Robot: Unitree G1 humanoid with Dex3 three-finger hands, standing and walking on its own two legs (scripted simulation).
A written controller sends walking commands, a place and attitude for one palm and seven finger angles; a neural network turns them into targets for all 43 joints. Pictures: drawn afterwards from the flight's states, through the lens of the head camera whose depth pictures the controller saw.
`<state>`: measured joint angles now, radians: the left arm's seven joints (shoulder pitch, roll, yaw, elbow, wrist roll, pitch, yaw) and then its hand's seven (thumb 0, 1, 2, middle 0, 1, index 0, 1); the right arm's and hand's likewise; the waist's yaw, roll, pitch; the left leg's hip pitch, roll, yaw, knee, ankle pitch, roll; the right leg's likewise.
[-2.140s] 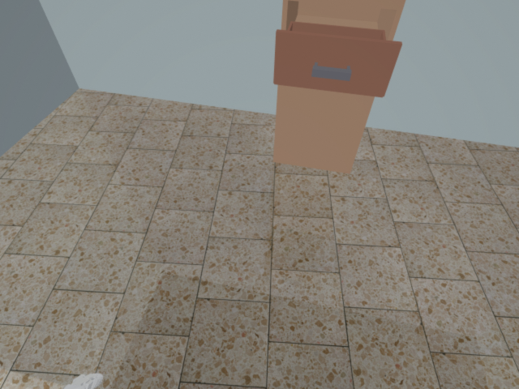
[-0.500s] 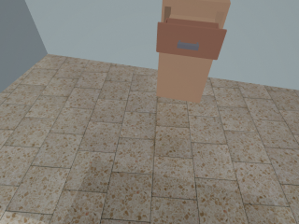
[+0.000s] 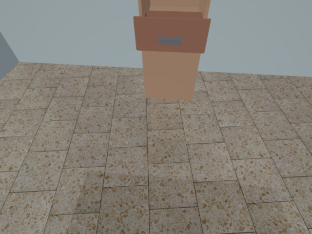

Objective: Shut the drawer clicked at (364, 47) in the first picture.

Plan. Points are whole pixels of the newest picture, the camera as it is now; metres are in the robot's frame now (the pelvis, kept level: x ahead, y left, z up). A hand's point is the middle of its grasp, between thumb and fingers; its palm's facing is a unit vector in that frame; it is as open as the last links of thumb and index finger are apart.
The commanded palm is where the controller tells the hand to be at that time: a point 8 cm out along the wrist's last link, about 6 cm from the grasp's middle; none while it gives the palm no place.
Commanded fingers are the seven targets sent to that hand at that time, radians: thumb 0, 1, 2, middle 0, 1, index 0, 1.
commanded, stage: walk to a spot facing it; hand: left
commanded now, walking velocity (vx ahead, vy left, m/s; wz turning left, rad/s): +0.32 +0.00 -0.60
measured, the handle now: (170, 38) +1.03 +0.02 -0.01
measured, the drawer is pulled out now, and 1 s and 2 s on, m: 0.29 0.29 0.29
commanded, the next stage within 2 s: turn to face it in 1.50 s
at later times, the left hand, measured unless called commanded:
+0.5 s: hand (85, 208) +0.22 +0.26 -0.18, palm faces -0.19 -0.96 -0.21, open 7.4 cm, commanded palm none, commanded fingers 0.00 0.90 0.90 -0.20 -0.30 -0.20 -0.30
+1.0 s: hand (171, 115) +0.61 -0.01 -0.14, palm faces -0.64 -0.74 -0.19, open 7.4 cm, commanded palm none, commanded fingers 0.00 0.90 0.90 -0.20 -0.30 -0.20 -0.30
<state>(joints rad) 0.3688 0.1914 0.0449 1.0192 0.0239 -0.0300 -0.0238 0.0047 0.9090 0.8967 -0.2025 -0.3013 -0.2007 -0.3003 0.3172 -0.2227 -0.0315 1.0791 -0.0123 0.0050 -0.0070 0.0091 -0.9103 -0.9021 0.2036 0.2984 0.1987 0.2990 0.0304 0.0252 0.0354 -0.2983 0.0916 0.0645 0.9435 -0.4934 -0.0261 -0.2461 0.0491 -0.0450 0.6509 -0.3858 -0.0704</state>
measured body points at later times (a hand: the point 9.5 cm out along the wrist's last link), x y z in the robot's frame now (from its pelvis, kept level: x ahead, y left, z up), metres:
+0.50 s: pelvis +0.19 +0.05 +0.00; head +0.23 +0.07 +0.45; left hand +0.23 +0.31 -0.16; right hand +0.28 -0.21 -0.11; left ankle +0.27 +0.14 -0.72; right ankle +0.05 -0.04 -0.62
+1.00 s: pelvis +0.36 -0.04 +0.00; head +0.40 -0.07 +0.44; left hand +0.64 +0.03 -0.13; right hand +0.14 -0.18 -0.14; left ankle +0.32 +0.13 -0.63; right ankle +0.37 -0.16 -0.72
